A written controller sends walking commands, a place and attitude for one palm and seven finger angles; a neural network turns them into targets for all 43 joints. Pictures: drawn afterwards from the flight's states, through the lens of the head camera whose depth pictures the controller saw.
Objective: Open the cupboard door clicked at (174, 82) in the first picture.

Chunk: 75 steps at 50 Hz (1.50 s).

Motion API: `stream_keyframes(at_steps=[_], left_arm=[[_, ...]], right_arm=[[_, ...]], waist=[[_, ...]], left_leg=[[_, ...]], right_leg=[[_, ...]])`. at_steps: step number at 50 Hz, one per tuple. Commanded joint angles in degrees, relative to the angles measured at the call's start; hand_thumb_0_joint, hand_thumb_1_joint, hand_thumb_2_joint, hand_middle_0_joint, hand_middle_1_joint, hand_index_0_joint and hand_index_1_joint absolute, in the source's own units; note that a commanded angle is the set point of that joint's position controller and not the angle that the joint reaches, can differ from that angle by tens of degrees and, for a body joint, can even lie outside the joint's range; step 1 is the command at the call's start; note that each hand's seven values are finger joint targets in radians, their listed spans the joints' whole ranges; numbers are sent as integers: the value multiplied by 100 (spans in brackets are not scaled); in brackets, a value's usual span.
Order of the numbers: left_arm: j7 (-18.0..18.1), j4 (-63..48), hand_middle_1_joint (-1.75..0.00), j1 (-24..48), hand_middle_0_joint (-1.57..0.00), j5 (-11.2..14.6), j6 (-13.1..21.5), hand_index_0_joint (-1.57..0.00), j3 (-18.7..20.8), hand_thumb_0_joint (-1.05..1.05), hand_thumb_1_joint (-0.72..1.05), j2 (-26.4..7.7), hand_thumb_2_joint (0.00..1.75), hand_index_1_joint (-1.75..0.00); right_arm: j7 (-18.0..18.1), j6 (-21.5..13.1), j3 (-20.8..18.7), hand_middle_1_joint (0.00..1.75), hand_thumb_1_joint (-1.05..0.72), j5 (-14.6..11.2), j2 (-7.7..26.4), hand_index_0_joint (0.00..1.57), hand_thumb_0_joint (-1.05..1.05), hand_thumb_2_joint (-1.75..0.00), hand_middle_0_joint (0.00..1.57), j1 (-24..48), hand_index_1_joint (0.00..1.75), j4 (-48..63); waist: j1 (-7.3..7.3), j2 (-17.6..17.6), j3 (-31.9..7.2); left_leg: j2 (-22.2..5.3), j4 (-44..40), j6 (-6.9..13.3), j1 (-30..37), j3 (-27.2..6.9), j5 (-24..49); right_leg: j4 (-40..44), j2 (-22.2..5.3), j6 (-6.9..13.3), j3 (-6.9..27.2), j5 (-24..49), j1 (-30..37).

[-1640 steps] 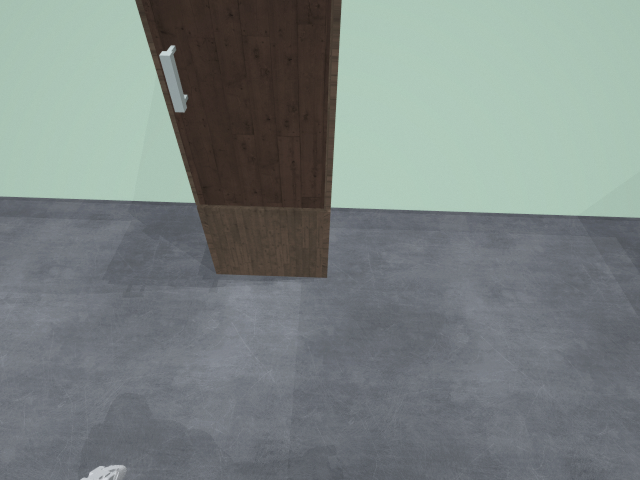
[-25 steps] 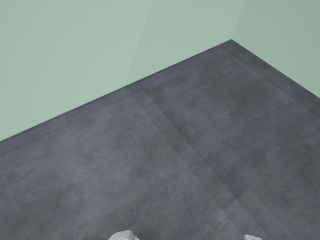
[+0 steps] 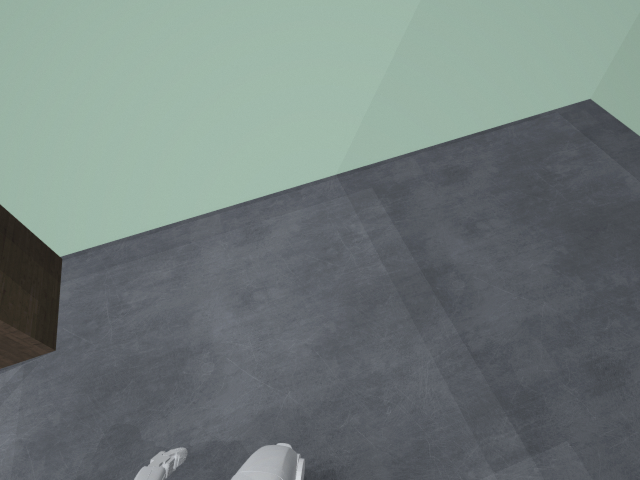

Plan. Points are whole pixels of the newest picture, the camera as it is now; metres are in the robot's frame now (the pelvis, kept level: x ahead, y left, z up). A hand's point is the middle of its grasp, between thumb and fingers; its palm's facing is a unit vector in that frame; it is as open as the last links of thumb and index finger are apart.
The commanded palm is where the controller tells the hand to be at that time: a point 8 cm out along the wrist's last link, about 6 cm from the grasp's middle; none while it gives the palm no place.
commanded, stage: turn to face it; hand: left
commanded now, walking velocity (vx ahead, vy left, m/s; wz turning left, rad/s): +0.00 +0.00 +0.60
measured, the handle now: out of the picture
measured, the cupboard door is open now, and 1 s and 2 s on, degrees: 44 44 44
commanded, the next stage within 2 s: take the last steps up to it in 1.58 s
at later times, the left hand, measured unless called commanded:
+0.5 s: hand out of the picture +0.02 +0.24 -0.16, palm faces +0.34 -0.90 -0.27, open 7.4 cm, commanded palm none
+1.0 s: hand out of the picture -0.02 +0.18 -0.17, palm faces +0.62 -0.75 -0.24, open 7.3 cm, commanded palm none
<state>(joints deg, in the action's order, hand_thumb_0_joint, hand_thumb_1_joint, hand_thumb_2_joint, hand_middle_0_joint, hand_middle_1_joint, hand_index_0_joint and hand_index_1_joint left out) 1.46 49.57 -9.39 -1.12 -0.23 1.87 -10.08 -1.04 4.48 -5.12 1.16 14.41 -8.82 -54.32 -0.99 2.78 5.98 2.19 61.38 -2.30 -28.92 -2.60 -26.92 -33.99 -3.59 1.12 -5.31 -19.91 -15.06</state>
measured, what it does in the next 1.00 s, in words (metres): steps on the spot, turning left: left foot, then right foot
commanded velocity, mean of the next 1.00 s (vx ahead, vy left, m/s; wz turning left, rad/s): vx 0.00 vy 0.00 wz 0.60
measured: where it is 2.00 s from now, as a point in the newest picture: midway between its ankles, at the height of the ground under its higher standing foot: outside the picture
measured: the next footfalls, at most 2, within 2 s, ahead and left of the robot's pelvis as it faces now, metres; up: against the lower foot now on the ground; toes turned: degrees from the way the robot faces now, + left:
left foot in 0.30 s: +0.04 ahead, +0.13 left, +0.00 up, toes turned +18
right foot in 0.66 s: +0.12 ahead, -0.12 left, +0.00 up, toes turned +21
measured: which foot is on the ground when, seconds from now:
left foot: up 0.00-0.28, down 0.30-0.66, up 0.68-1.00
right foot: down 0.00-0.30, up 0.32-0.64, down 0.66-1.00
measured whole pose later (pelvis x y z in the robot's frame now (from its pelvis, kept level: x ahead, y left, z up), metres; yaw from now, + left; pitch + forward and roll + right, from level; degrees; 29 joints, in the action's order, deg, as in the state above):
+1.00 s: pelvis +0.06 +0.00 +0.00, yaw +38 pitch +1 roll +2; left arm 1.1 51.6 -13.6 -1.3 -0.4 2.8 -12.1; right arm -2.0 3.7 -3.7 0.8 13.5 -5.8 -53.7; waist 0.3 -2.9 6.9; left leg -0.3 37.5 -1.8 -19.8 5.9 -20.4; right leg -35.4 -10.2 -2.2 -14.3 -23.5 -11.1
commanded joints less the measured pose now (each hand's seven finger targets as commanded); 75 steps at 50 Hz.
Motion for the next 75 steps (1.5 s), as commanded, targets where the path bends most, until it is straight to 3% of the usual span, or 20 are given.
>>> stream_keyframes(at_steps=[1, 9, 13, 15, 16, 21, 31, 33, 34, 37, 45, 49, 51, 52, 56, 67, 68, 69, 70, 75], left_arm=[[91, -335, -30, -203, -20, -8, 137, -20, 275, 0, 90, -970, 90, -30], [58, -43, -30, -851, -20, -52, 108, -20, 426, 0, 90, -1317, 90, -30], [-1, -45, -30, -594, -20, 24, 102, -20, 467, 0, 90, -1440, 90, -30], [-69, -489, -30, -143, -20, 77, 59, -20, 273, 0, 90, -812, 90, -30], [-1, -602, -30, 121, -20, 14, -49, -20, 291, 0, 90, -966, 90, -30], [-95, -180, -30, -124, -20, -6, -167, -20, 337, 0, 90, -873, 90, -30], [-47, -247, -30, -659, -20, 38, 16, -20, 346, 0, 90, -866, 90, -30], [42, -225, -30, -902, -20, -91, 108, -20, 494, 0, 90, -1707, 90, -30], [62, -252, -30, -851, -20, -45, 110, -20, 434, 0, 90, -1620, 90, -30], [78, -370, -30, -155, -20, -3, 98, -20, 287, 0, 90, -1043, 90, -30], [60, -69, -30, -765, -20, -70, 96, -20, 423, 0, 90, -1315, 90, -30], [-8, -67, -30, -613, -20, 24, 80, -20, 469, 0, 90, -1448, 90, -30], [-66, -521, -30, -212, -20, 87, 31, -20, 286, 0, 90, -787, 90, -30], [8, -629, -30, 117, -20, 20, -67, -20, 290, 0, 90, -953, 90, -30], [-86, -245, -30, 36, -20, -2, -137, -20, 344, 0, 90, -841, 90, -30], [-47, -185, -30, -598, -20, 47, 2, -20, 305, 0, 90, -781, 90, -30], [-11, -159, -30, -769, -20, 14, 64, -20, 356, 0, 90, -1029, 90, -30], [39, -128, -30, -934, -20, -81, 117, -20, 457, 0, 90, -1527, 90, -30], [42, -177, -30, -915, -20, -65, 95, -20, 439, 0, 90, -1700, 90, -30], [83, -172, -30, -407, -20, -11, 163, -20, 262, 0, 90, -965, 90, -30]], right_arm=[[-67, -102, -45, 30, -90, -29, 269, 20, 0, -90, 20, 246, 30, 504], [-92, -180, 91, 30, -90, -66, 103, 20, 0, -90, 20, 779, 30, 629], [-56, -267, 8, 30, -90, -23, 434, 20, 0, -90, 20, 14, 30, 501], [6, -298, -270, 30, -90, 23, 1511, 20, 0, -90, 20, -827, 30, 377], [51, -273, -230, 30, -90, -8, 1492, 20, 0, -90, 20, -992, 30, 279], [164, -344, -86, 30, -90, 34, 998, 20, 0, -90, 20, 175, 30, 606], [115, -260, -185, 30, -90, -12, 938, 20, 0, -90, 20, 355, 30, 689], [54, -280, -100, 30, -90, -78, 315, 20, 0, -90, 20, 280, 30, 878], [47, -249, -144, 30, -90, -20, 566, 20, 0, -90, 20, 369, 30, 855], [-26, -142, -99, 30, -90, -11, 404, 20, 0, -90, 20, 269, 30, 596], [-104, -192, 88, 30, -90, -71, 97, 20, 0, -90, 20, 732, 30, 618], [-70, -285, 1, 30, -90, -22, 434, 20, 0, -90, 20, -14, 30, 480], [8, -318, -292, 30, -90, 17, 1591, 20, 0, -90, 20, -933, 30, 353], [50, -289, -257, 30, -90, -9, 1545, 20, 0, -90, 20, -1117, 30, 238], [169, -344, -107, 30, -90, 50, 995, 20, 0, -90, 20, 38, 30, 560], [132, -272, -144, 30, -90, 3, 905, 20, 0, -90, 20, 265, 30, 601], [108, -279, -120, 30, -90, -42, 698, 20, 0, -90, 20, 198, 30, 632], [74, -294, -67, 30, -90, -87, 332, 20, 0, -90, 20, 138, 30, 722], [54, -269, -91, 30, -90, -56, 400, 20, 0, -90, 20, 217, 30, 800], [4, -149, -3, 30, -90, -46, 217, 20, 0, -90, 20, 193, 30, 364]], waist=[[40, -1398, -645], [402, -1457, -753], [-117, -1132, -1130], [-574, 1515, -1477], [-572, 640, -1459], [55, 463, -662], [332, 454, -1001], [481, -2125, -999], [467, -1780, -932], [51, -1445, -618], [379, -1512, -721], [-99, -1079, -1101], [-581, 1692, -1581], [-610, 727, -1563], [-43, 538, -711], [296, 509, -938], [363, -81, -1018], [420, -1674, -1100], [453, -1673, -969], [102, -1387, -747]], left_leg=[[-341, 619, -169, -527, 216, 320], [-233, -1730, -40, 215, 877, 122], [-137, -3460, 194, 1918, 997, 1470], [-2582, -3806, 1543, 3570, -2112, 5586], [-2696, -3775, 1738, 3223, -1875, 5003], [-1597, -4258, 1155, 1655, -1017, 2762], [-969, -3299, 780, 832, -1311, 2506], [338, -943, 1, -780, 125, -650], [9, 266, 58, -649, -177, -864], [-311, 1110, -87, -657, -18, 111], [-256, -1600, -67, 197, 853, 81], [-122, -3470, 171, 1925, 1012, 1553], [-2650, -3808, 1590, 3531, -2247, 5787], [-2751, -3782, 1759, 3164, -2019, 4891], [-1679, -4201, 1184, 1663, -1177, 2811], [-1093, -3386, 863, 995, -1260, 2869], [-739, -2862, 573, 485, -1015, 2215], [118, -1567, 123, -421, -63, 440], [160, -266, 54, -348, -5, -961], [-271, 672, -80, -395, 58, 190]], right_leg=[[1239, -1427, 427, 478, 3448, 1004], [734, -1733, 470, -12, 4451, 1581], [-616, -1642, 31, -530, 4248, 841], [-3092, -415, -604, -462, -1794, -1878], [-3374, -431, -530, 234, -1864, -1937], [-3086, -316, -583, 499, -466, -1545], [667, 216, -486, 209, 562, 733], [1814, -2261, 461, 2619, 1389, 1697], [1712, -2519, 829, 2508, 1797, 1072], [1319, -1603, 555, 1009, 2810, 807], [743, -1703, 410, -49, 4167, 1442], [-611, -1609, -36, -527, 4012, 722], [-3117, -378, -648, -409, -1977, -1884], [-3441, -413, -550, 258, -1975, -1909], [-3285, -354, -573, 521, -598, -1656], [443, 241, -493, 153, 506, 571], [1161, -233, -362, 606, 821, 1268], [1591, -1725, 206, 2192, 1529, 1767], [1667, -2594, 787, 2485, 2257, 1140], [1181, -1431, 500, 713, 3777, 1107]])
